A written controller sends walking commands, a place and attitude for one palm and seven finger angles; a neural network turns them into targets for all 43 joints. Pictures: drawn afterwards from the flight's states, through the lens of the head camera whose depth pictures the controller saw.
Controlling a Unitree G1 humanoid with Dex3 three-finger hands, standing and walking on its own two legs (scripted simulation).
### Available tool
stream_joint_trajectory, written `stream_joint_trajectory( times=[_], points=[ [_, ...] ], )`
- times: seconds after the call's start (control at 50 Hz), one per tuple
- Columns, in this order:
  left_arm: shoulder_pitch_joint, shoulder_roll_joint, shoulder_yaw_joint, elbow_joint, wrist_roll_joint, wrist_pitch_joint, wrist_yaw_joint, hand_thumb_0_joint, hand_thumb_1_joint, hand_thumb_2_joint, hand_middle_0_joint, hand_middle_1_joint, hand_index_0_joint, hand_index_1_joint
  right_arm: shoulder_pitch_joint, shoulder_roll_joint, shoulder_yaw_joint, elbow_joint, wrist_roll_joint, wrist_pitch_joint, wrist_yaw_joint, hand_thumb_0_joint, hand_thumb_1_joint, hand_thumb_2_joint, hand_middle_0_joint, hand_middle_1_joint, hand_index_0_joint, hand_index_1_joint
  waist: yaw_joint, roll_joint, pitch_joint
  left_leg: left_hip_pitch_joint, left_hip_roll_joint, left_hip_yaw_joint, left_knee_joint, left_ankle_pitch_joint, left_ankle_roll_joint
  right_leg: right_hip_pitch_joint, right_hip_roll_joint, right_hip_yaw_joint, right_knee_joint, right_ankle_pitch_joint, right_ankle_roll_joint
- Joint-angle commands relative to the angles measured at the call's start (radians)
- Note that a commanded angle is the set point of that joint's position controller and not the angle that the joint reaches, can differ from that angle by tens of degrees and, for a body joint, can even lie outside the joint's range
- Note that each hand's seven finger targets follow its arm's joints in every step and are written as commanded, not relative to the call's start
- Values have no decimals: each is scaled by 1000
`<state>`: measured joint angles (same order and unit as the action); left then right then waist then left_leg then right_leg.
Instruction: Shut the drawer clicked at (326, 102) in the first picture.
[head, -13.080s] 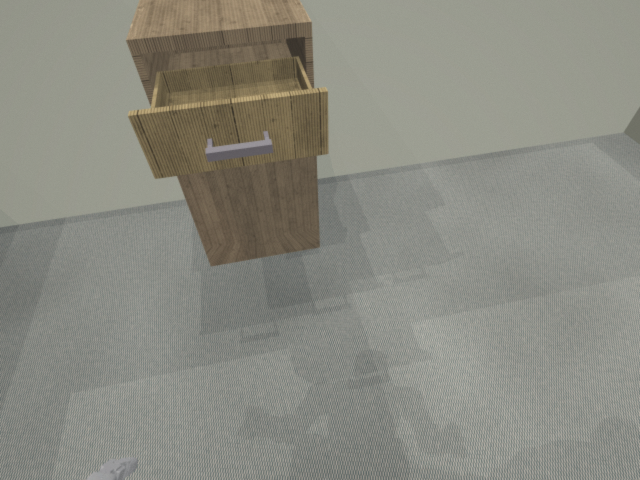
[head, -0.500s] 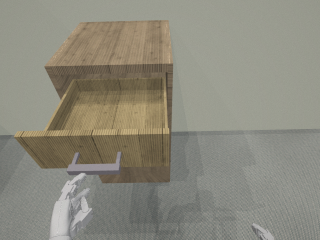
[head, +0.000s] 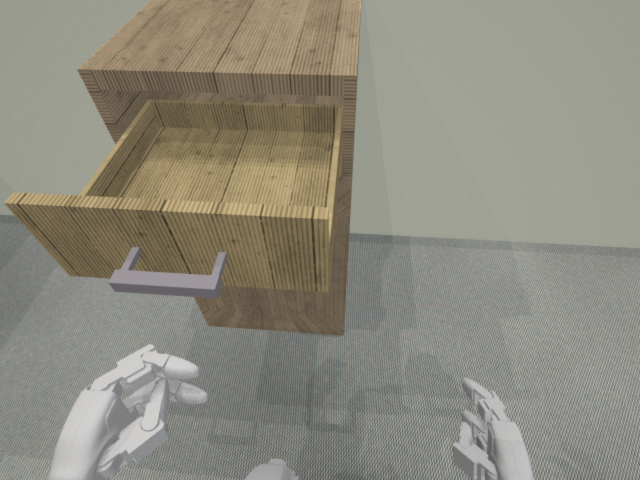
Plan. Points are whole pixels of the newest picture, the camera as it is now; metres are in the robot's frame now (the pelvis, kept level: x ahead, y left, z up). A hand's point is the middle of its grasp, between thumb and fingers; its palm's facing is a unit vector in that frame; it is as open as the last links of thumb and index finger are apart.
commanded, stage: raise the hand and make a fist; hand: left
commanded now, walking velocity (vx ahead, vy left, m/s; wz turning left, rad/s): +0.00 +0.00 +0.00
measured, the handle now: (172, 270) +0.36 +0.23 +0.06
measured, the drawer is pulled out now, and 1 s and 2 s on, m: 0.27 0.27 0.27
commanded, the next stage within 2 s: bring the fist close to the handle in 1.16 s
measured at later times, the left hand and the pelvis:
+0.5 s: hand (112, 407) +0.17 +0.20 +0.13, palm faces +0.03 -1.00 -0.05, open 3.1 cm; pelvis +0.01 +0.03 +0.02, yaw -1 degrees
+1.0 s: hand (119, 393) +0.17 +0.19 +0.15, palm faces +0.01 -1.00 -0.08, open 3.3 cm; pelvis +0.02 +0.03 +0.03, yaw -1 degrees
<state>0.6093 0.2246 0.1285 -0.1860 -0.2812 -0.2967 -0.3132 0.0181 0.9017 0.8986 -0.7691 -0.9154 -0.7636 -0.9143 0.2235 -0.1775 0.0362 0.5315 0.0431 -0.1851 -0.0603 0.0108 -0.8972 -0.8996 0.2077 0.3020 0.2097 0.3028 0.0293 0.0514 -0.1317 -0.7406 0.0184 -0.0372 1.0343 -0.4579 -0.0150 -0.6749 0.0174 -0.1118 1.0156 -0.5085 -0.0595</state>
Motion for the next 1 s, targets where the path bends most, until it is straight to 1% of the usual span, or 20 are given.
stream_joint_trajectory(
  times=[0.0,0.06,0.12,0.2,0.26,0.28,0.3,0.36,0.4,0.42,0.46,0.52,0.6,0.66,0.72,0.76,0.8,0.82,0.92,0.98],
  points=[
    [70,136,192,-219,-52,-90,64,0,900,900,-960,-1123,-960,-1123,-114,-124,-84,-157,6,-79,-19,0,-900,-900,200,300,200,300,10,-125,-108,67,-21,2,-123,210,41,195,-60,178,-268,313,87],
    [118,99,150,-232,-46,-117,58,0,900,900,-1020,-1188,-1020,-1188,-95,-124,-92,-154,8,-96,-10,0,-900,-900,200,300,200,300,4,-80,-110,99,-25,10,-143,226,40,188,-66,170,-268,348,91],
    [160,80,103,-215,-37,-123,30,0,900,900,-1080,-1253,-1080,-1253,-87,-135,-94,-152,16,-111,-3,0,-900,-900,200,300,200,300,-11,-93,-94,115,-26,9,-154,226,44,181,-67,175,-286,357,102],
    [103,132,121,-272,-43,-130,17,0,900,900,-1160,-1340,-1160,-1340,-94,-154,-97,-149,19,-135,-14,0,-900,-900,200,300,200,300,-16,-83,-57,141,-24,6,-178,190,49,156,-55,172,-323,219,80],
    [133,98,77,-377,-40,-141,39,0,900,900,-1220,-1405,-1220,-1405,-75,-151,-96,-170,18,-155,-6,0,-900,-900,200,300,200,300,-4,-14,-104,215,-22,11,-216,236,54,161,-28,103,-284,238,51],
    [143,97,82,-386,-38,-138,55,0,900,900,-1240,-1427,-1240,-1427,-75,-146,-97,-170,17,-157,-3,0,-900,-900,200,300,200,300,1,-19,-110,227,-20,10,-225,246,54,162,-23,84,-276,249,48],
    [144,106,93,-390,-29,-134,75,0,900,900,-1260,-1448,-1260,-1448,-83,-148,-96,-160,15,-154,0,0,-900,-900,200,300,200,300,3,-20,-96,235,-18,7,-229,258,54,163,-17,74,-273,262,45],
    [183,71,66,-392,-16,-100,104,0,900,900,-1320,-1513,-1320,-1513,-86,-144,-91,-177,17,-146,12,0,-900,-900,200,300,200,300,5,-6,-64,245,-13,5,-258,251,47,150,-7,37,-262,256,40],
    [177,63,39,-393,6,-64,116,0,900,900,-1360,-1557,-1360,-1557,-101,-147,-85,-183,17,-137,15,0,-900,-900,200,300,200,300,-1,-13,-29,244,-7,-3,-273,222,49,139,-5,28,-269,226,41],
    [175,34,-1,-408,13,-43,115,0,900,900,-1380,-1578,-1380,-1578,-94,-147,-78,-195,18,-133,18,0,-900,-900,200,300,200,300,-6,-7,-16,248,-6,-6,-287,209,48,131,-3,19,-270,211,41],
    [141,35,-32,-457,25,-8,115,0,900,900,-1400,-1600,-1400,-1600,-91,-152,-71,-212,20,-133,20,0,-900,-900,200,300,200,300,-14,7,-13,261,-1,-15,-302,182,47,129,-4,17,-276,185,42],
    [132,54,-34,-505,45,34,129,0,900,900,-1400,-1600,-1400,-1600,-90,-151,-61,-217,18,-129,19,0,-900,-900,200,300,200,300,-12,-19,-12,274,6,-28,-323,164,47,140,0,13,-287,165,41],
    [114,64,-32,-601,60,56,160,0,900,900,-1400,-1600,-1400,-1600,-92,-144,-47,-225,14,-129,25,0,-900,-900,200,300,200,300,0,23,-25,302,10,-40,-339,182,41,158,1,5,-279,168,37],
    [100,51,-39,-602,58,80,175,0,900,900,-1400,-1600,-1400,-1600,-87,-141,-40,-225,17,-125,28,0,-900,-900,200,300,200,300,-7,-6,3,300,16,-47,-358,146,37,154,3,-2,-290,146,39],
    [121,33,-55,-604,67,111,180,0,900,900,-1400,-1600,-1400,-1600,-92,-140,-34,-226,21,-127,29,0,-900,-900,200,300,200,300,1,16,15,307,16,-44,-375,145,33,175,-1,-1,-302,147,37],
    [141,37,-49,-599,62,134,176,0,900,900,-1400,-1600,-1400,-1600,-93,-139,-36,-223,23,-130,29,0,-900,-900,200,300,200,300,4,-8,-5,322,15,-40,-376,174,33,195,-1,1,-310,175,38],
    [174,48,-23,-548,62,160,170,0,900,900,-1400,-1600,-1400,-1600,-107,-142,-38,-214,25,-123,25,0,-900,-900,200,300,200,300,13,-35,14,307,13,-33,-380,184,33,211,1,3,-326,190,37],
    [163,33,-41,-554,59,165,165,0,900,900,-1400,-1600,-1400,-1600,-100,-142,-35,-217,25,-121,22,0,-900,-900,200,300,200,300,6,-56,21,304,9,-27,-383,189,34,216,0,2,-330,200,40],
    [128,73,12,-594,44,137,173,0,900,900,-1400,-1600,-1400,-1600,-97,-140,-37,-215,23,-137,13,0,-900,-900,200,300,200,300,13,-14,9,319,-1,-12,-376,186,38,221,1,13,-345,189,38],
    [131,83,41,-590,27,92,173,0,900,900,-1400,-1600,-1400,-1600,-86,-141,-42,-199,21,-154,14,0,-900,-900,200,300,200,300,12,-24,-11,328,-4,-4,-358,218,39,228,2,20,-347,222,39]
  ],
)
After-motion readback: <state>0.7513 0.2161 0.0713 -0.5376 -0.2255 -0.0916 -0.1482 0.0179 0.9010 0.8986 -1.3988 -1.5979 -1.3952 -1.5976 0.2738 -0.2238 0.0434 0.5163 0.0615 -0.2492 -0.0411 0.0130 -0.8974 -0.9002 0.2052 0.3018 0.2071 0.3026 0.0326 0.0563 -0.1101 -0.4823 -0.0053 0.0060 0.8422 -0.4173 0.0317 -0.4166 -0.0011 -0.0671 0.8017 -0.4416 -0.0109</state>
